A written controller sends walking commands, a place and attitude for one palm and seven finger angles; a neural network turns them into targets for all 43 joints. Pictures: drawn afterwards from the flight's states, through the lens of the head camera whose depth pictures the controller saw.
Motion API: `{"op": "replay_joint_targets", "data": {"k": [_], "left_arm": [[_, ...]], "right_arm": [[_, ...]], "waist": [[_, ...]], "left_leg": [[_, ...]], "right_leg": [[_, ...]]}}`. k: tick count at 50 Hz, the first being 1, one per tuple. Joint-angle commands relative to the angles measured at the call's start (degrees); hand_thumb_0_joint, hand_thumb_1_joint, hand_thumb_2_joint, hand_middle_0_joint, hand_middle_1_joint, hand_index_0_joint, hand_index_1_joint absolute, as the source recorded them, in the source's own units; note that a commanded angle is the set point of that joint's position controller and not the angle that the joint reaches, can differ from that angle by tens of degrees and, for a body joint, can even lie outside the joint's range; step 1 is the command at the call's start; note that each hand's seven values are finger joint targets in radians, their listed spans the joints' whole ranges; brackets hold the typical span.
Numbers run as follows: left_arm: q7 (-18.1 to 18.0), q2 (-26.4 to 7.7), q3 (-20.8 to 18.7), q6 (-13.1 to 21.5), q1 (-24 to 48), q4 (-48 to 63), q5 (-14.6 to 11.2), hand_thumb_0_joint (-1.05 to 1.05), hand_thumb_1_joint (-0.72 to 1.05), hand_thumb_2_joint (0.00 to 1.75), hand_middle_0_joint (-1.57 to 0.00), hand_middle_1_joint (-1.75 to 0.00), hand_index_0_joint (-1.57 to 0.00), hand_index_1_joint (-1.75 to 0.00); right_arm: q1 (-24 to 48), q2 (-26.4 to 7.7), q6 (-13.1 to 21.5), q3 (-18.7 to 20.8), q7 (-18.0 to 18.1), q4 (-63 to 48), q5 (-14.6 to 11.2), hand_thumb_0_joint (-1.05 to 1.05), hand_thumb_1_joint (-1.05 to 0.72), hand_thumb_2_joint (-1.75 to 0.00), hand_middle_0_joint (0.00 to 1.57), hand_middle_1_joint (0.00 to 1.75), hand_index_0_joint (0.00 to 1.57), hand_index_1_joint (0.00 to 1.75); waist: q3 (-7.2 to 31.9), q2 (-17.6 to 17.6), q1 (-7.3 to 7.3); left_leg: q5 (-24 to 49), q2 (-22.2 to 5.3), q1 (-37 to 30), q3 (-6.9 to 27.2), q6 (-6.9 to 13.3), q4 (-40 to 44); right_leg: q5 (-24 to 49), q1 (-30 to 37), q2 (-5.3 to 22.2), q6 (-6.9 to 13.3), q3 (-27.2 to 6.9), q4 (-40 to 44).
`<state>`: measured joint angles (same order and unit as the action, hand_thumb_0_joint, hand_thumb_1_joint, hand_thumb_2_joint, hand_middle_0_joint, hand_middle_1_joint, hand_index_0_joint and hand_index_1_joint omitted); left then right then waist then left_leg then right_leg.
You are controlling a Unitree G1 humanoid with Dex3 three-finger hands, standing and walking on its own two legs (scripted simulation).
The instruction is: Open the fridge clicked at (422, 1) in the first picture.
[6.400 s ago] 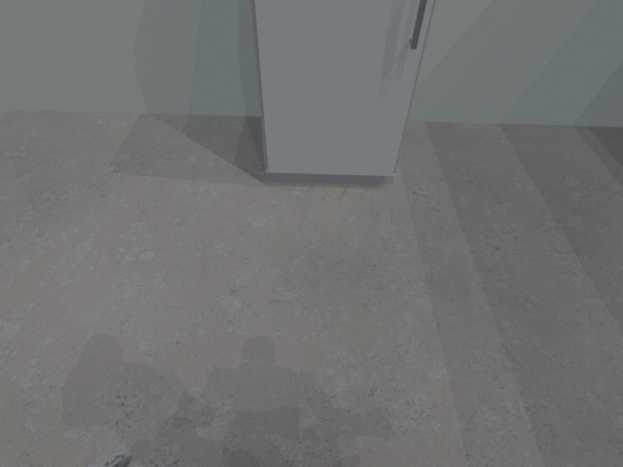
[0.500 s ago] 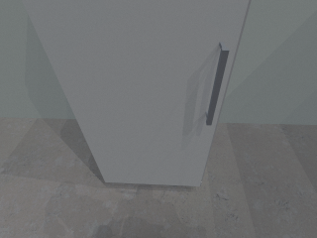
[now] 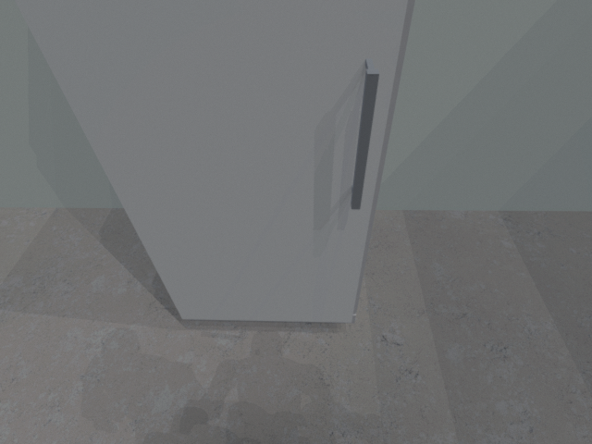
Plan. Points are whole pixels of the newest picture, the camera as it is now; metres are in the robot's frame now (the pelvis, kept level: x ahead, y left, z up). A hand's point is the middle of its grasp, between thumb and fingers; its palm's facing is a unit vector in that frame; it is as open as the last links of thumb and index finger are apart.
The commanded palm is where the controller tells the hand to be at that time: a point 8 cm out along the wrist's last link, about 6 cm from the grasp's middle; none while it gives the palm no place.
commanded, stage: come to a stop and stand still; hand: right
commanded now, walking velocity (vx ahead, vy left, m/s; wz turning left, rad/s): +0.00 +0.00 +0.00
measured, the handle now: (361, 142) +0.62 -0.09 +0.09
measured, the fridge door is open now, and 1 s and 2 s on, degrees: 0 0 0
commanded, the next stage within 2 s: look again from close up in 0.32 s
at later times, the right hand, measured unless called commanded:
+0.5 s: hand out of the picture -0.03 -0.24 -0.17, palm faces +0.01 +0.96 -0.29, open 7.4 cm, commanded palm none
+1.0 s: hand out of the picture +0.04 -0.22 -0.16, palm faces -0.02 +0.96 -0.29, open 7.4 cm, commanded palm none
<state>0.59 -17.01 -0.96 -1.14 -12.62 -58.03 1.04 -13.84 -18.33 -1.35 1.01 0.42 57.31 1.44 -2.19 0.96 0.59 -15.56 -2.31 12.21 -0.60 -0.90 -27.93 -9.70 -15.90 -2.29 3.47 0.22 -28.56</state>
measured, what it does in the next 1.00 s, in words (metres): stands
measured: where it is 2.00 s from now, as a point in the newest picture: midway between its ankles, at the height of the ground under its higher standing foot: outside the picture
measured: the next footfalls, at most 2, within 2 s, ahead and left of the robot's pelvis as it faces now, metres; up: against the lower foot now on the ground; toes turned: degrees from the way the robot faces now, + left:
none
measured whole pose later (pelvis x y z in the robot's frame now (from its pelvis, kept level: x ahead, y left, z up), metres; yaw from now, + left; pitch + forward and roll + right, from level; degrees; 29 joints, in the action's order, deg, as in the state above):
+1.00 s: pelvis +0.01 +0.01 +0.01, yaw -1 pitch -2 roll +1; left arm 0.8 -16.8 -1.1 -0.7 -11.0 -63.7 0.9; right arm -13.1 -17.0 0.3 -0.1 0.5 61.6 1.3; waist -1.7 0.2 -0.9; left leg -10.8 -1.8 11.1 1.6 -2.1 -23.1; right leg -6.5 -14.4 -2.7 2.6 0.6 -22.4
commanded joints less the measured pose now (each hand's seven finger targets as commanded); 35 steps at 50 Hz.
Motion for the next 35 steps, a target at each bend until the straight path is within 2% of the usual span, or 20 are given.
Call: {"op": "replay_joint_targets", "data": {"k": [1,5,7,10,12,17,23,25,29,30,32,34,35], "left_arm": [[-1.12,-13.00,-3.23,1.83,5.34,3.35,-0.29,0.00,0.90,0.90,-0.20,-0.30,-0.20,-0.30],[-0.96,-12.45,-3.40,1.44,5.91,2.17,-0.38,0.00,0.90,0.90,-0.20,-0.30,-0.20,-0.30],[-0.91,-12.17,-3.54,1.26,6.28,1.84,-0.36,0.00,0.90,0.90,-0.20,-0.30,-0.20,-0.30],[-0.79,-11.81,-3.59,1.16,6.10,1.36,-0.44,0.00,0.90,0.90,-0.20,-0.30,-0.20,-0.30],[-0.84,-11.75,-3.56,1.24,5.96,1.08,-0.45,0.00,0.90,0.90,-0.20,-0.30,-0.20,-0.30],[-0.78,-12.10,-3.45,1.53,6.04,0.18,-0.56,0.00,0.90,0.90,-0.20,-0.30,-0.20,-0.30],[-0.72,-12.49,-3.28,1.36,5.96,-0.53,-0.54,0.00,0.90,0.90,-0.20,-0.30,-0.20,-0.30],[-0.72,-12.29,-3.13,1.36,6.02,-0.67,-0.61,0.00,0.90,0.90,-0.20,-0.30,-0.20,-0.30],[-0.76,-11.86,-2.93,1.65,5.31,-1.08,-0.58,0.00,0.90,0.90,-0.20,-0.30,-0.20,-0.30],[-0.69,-11.70,-2.95,1.54,5.02,-1.14,-0.60,0.00,0.90,0.90,-0.20,-0.30,-0.20,-0.30],[-0.65,-11.76,-2.84,1.50,4.52,-1.37,-0.48,0.00,0.90,0.90,-0.20,-0.30,-0.20,-0.30],[-0.70,-11.76,-2.87,1.49,4.65,-1.46,-0.39,0.00,0.90,0.90,-0.20,-0.30,-0.20,-0.30],[-0.69,-11.67,-2.76,1.59,4.65,-1.41,-0.45,0.00,0.90,0.90,-0.20,-0.30,-0.20,-0.30]], "right_arm": [[-3.53,-8.52,0.87,1.76,0.37,-1.19,0.20,0.00,-0.90,-0.90,0.20,0.30,0.20,0.30],[-4.45,-8.12,1.14,1.65,0.34,-0.23,0.41,0.00,-0.90,-0.90,0.20,0.30,0.20,0.30],[-3.96,-8.24,1.32,1.55,0.31,-0.17,0.43,0.00,-0.90,-0.90,0.20,0.30,0.20,0.30],[-3.88,-8.61,1.62,1.54,0.40,0.05,0.50,0.00,-0.90,-0.90,0.20,0.30,0.20,0.30],[-3.24,-8.88,1.86,1.47,0.34,0.22,0.42,0.00,-0.90,-0.90,0.20,0.30,0.20,0.30],[-2.79,-9.21,2.22,1.21,0.47,0.97,0.30,0.00,-0.90,-0.90,0.20,0.30,0.20,0.30],[-4.35,-9.19,2.00,1.12,0.59,2.24,0.36,0.00,-0.90,-0.90,0.20,0.30,0.20,0.30],[-4.78,-9.14,2.12,0.98,0.59,2.51,0.32,0.00,-0.90,-0.90,0.20,0.30,0.20,0.30],[-3.29,-9.51,2.41,0.88,0.55,2.37,0.08,0.00,-0.90,-0.90,0.20,0.30,0.20,0.30],[-3.09,-9.56,2.45,0.85,0.60,2.37,0.09,0.00,-0.90,-0.90,0.20,0.30,0.20,0.30],[-2.30,-9.73,2.27,0.91,0.64,2.17,0.07,0.00,-0.90,-0.90,0.20,0.30,0.20,0.30],[-2.46,-9.44,2.15,0.98,0.59,2.20,0.12,0.00,-0.90,-0.90,0.20,0.30,0.20,0.30],[-2.81,-9.37,2.30,0.95,0.64,2.29,0.10,0.00,-0.90,-0.90,0.20,0.30,0.20,0.30]], "waist": [[-0.53,-5.68,1.27],[0.25,-4.03,1.08],[-1.04,-2.18,0.62],[-0.74,-2.08,0.19],[-0.10,-0.69,-0.49],[-0.07,-1.25,-0.78],[-1.38,-1.98,-0.28],[-1.05,-1.54,-0.06],[-0.79,-0.32,-0.72],[-0.95,0.28,-0.75],[-1.63,-0.83,-1.09],[-2.30,-1.41,-0.59],[-1.57,-1.14,-0.41]], "left_leg": [[-2.27,-0.89,-3.63,1.81,1.54,2.39],[-2.98,-1.33,-3.95,2.25,1.48,4.69],[-4.50,-1.83,-2.54,2.88,1.64,6.06],[-6.11,-2.41,-0.49,4.28,1.84,7.34],[-7.20,-2.93,0.83,5.13,2.09,8.15],[-6.75,-3.12,2.00,5.92,2.08,8.54],[-8.33,-2.59,1.77,5.36,1.84,8.28],[-6.87,-2.89,1.23,5.79,1.97,8.67],[-7.61,-3.66,2.45,7.03,2.14,10.08],[-8.63,-3.70,2.88,7.16,2.12,10.68],[-10.84,-3.54,3.72,7.19,2.04,10.62],[-10.27,-3.08,2.86,6.81,1.91,10.09],[-8.54,-3.37,1.94,7.02,2.10,10.20]], "right_leg": [[-26.32,-5.61,10.93,-0.05,-15.43,20.07],[-24.80,-4.19,9.34,-0.76,-12.86,18.86],[-23.80,-3.97,8.57,-1.16,-11.57,17.80],[-22.60,-2.35,7.91,-1.20,-11.19,16.47],[-20.64,-0.57,7.49,-1.48,-10.61,15.37],[-18.88,1.10,8.04,-1.37,-10.88,15.14],[-22.83,-0.61,8.48,-1.33,-11.71,17.18],[-20.65,-0.26,8.15,-1.28,-11.08,16.10],[-16.75,1.65,7.56,-1.49,-9.91,14.41],[-16.87,1.59,7.52,-1.48,-9.76,13.92],[-18.92,0.99,7.56,-1.63,-10.16,14.83],[-20.54,-0.66,7.79,-1.54,-10.55,15.64],[-18.40,-0.44,7.71,-1.45,-10.33,14.87]]}}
